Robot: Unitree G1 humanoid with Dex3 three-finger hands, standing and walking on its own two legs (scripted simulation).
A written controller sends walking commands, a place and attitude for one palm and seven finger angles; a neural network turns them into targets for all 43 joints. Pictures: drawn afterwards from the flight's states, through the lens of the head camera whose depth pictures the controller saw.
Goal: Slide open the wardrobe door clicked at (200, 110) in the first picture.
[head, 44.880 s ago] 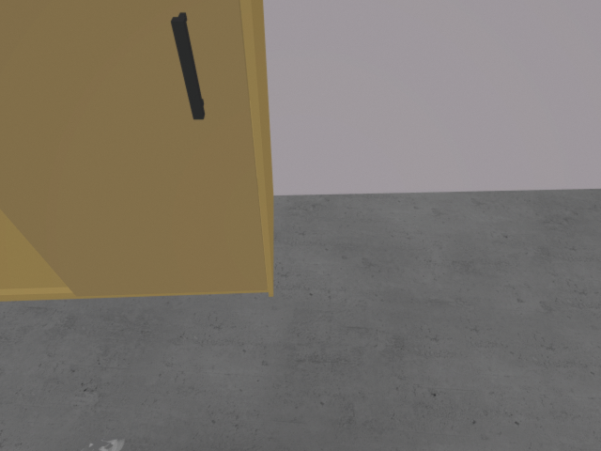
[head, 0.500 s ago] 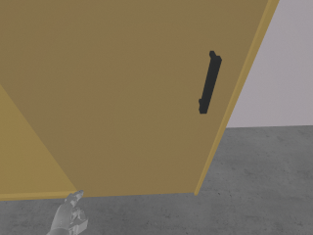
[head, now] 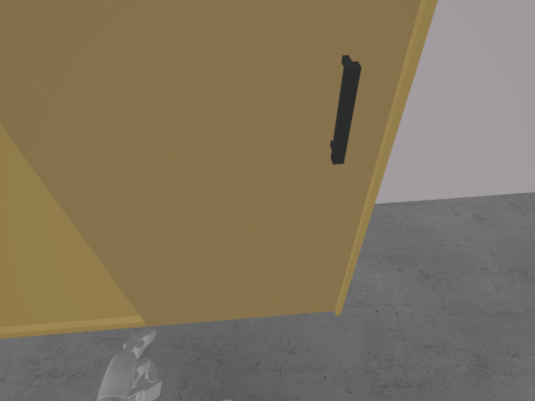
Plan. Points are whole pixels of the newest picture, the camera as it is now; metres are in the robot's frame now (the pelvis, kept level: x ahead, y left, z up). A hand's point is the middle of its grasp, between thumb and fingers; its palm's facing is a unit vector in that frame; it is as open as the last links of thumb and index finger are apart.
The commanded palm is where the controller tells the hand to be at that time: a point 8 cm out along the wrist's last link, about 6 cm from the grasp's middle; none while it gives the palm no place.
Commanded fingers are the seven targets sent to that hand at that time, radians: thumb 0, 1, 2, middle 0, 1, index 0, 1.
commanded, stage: step back with the hand held close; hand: right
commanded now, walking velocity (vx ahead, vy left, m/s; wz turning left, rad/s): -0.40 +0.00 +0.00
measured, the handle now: (341, 112) +0.55 -0.10 +0.17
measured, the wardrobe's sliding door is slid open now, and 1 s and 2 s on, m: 0.00 0.00 0.00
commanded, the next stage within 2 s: stop stepping back and stand still in 1.04 s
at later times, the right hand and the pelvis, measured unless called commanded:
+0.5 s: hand out of the picture +0.17 -0.26 +0.19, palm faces +0.46 +0.78 -0.43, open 7.4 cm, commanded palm +0.10 -0.30 +0.20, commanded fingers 0.00 -0.90 -0.90 0.20 0.30 0.20 0.30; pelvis -0.03 +0.00 -0.01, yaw -2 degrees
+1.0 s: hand out of the picture +0.10 -0.24 +0.20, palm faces +0.37 +0.79 -0.49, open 7.4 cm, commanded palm +0.05 -0.28 +0.20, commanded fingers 0.00 -0.90 -0.90 0.20 0.30 0.20 0.30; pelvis -0.10 +0.02 +0.02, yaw +1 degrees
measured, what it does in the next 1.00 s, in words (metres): walks backwards: left foot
